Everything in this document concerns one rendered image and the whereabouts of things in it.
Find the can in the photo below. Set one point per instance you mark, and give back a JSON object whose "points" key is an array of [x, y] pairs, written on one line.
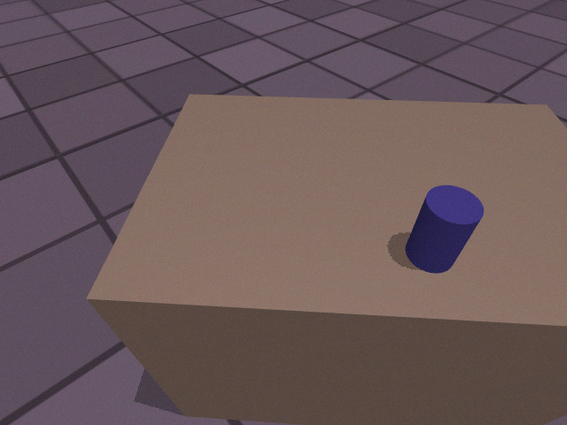
{"points": [[448, 217]]}

